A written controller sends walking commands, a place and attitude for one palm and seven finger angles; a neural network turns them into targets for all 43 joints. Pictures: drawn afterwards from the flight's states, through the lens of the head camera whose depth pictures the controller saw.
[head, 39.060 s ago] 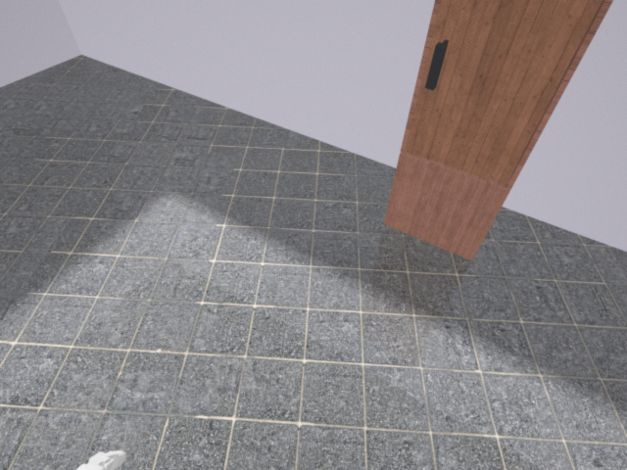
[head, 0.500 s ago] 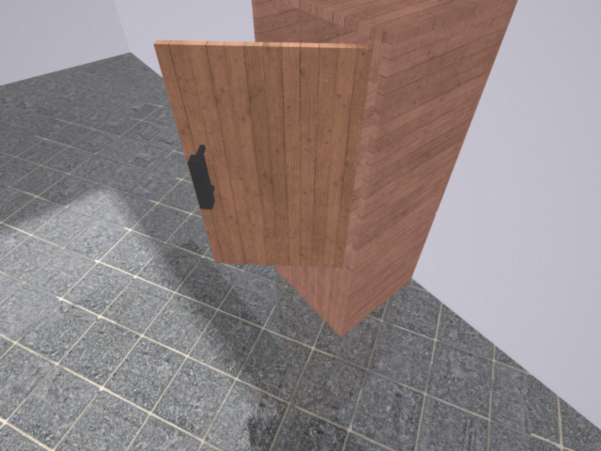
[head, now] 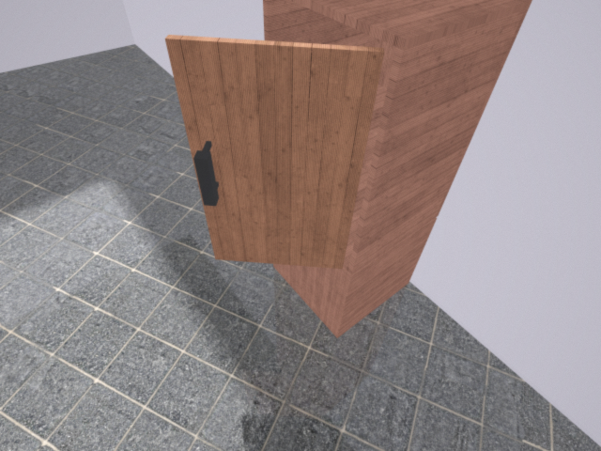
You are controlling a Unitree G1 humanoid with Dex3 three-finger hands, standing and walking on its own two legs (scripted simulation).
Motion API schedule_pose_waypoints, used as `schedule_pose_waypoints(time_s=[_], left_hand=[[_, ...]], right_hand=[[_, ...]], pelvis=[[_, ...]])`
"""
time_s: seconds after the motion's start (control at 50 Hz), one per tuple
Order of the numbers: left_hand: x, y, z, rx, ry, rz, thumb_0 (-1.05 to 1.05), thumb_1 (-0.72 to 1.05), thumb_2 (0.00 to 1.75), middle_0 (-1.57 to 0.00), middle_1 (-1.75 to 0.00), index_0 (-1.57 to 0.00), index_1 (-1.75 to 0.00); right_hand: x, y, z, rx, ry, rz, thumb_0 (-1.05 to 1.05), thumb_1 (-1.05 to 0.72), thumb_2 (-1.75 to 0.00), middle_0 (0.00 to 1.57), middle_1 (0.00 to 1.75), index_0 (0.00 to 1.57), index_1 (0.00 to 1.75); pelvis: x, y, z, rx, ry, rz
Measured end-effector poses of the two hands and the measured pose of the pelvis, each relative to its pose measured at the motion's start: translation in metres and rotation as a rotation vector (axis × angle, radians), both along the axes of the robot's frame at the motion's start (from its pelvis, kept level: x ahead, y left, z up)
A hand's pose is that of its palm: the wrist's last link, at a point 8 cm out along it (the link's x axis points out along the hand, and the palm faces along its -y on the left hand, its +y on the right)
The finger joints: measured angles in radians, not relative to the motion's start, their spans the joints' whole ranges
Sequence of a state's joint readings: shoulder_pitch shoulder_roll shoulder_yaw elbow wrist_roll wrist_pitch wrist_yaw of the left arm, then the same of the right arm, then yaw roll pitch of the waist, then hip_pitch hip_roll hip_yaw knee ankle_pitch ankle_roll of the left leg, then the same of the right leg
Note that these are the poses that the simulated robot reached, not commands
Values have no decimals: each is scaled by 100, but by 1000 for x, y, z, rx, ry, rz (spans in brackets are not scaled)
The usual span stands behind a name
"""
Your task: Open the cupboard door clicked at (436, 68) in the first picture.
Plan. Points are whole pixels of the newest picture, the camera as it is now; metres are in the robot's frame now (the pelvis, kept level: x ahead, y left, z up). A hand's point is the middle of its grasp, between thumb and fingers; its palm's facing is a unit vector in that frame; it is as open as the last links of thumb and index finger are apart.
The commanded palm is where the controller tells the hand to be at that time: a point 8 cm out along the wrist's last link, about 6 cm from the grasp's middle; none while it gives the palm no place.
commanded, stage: look again from close up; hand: left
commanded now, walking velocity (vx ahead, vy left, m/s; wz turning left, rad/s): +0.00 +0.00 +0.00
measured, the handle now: (209, 173) +0.63 +0.23 -0.01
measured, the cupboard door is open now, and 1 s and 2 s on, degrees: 48 48 48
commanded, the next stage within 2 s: shuffle to correct the standing spot in 0.28 s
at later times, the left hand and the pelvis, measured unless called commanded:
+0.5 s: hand out of the picture +0.00 +0.15 -0.18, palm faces +0.05 -0.99 -0.16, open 7.3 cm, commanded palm none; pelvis +0.01 -0.01 +0.00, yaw +0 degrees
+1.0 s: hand out of the picture +0.15 +0.19 -0.17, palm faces +0.03 -0.97 -0.23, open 7.2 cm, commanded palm none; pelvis +0.10 +0.00 -0.01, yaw +1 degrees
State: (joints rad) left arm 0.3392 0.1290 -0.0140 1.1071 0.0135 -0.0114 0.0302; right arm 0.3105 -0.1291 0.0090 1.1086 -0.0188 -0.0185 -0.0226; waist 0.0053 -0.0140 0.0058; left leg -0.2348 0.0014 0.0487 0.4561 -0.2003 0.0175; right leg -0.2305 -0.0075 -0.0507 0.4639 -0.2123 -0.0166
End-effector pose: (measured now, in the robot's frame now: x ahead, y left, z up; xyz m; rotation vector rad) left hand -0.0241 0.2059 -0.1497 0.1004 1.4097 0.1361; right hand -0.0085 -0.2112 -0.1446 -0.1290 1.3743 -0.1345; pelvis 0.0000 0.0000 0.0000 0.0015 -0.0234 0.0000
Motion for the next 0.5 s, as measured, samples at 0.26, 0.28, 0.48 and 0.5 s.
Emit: schedule_pose_waypoints(time_s=[0.26, 0.28, 0.48, 0.5], left_hand=[[14, 1, 2, 13, -19, -2, 0, 91, 90, -20, -30, -20, -30], [15, 0, 2, 14, -21, -2, 0, 91, 90, -20, -30, -20, -30], [17, -3, 2, 11, -18, 6, 0, 91, 90, -20, -30, -20, -30], [17, -3, 1, 10, -16, 10, 0, 91, 90, -20, -30, -20, -30]], right_hand=[[0, 0, 0, 9, 16, -6, 0, -91, -90, 19, 30, 20, 30], [0, 0, 0, 10, 18, -6, 0, -91, -90, 19, 30, 20, 30], [2, -1, -1, 16, 33, -2, 0, -91, -90, 19, 30, 20, 30], [2, -1, -2, 16, 37, -1, 0, -91, -90, 19, 30, 20, 30]], pelvis=[[5, -4, 1, 1, 2, 1], [6, -4, 1, 1, 2, 1], [11, -6, 0, 0, 3, 2], [13, -6, 0, 0, 3, 3]])
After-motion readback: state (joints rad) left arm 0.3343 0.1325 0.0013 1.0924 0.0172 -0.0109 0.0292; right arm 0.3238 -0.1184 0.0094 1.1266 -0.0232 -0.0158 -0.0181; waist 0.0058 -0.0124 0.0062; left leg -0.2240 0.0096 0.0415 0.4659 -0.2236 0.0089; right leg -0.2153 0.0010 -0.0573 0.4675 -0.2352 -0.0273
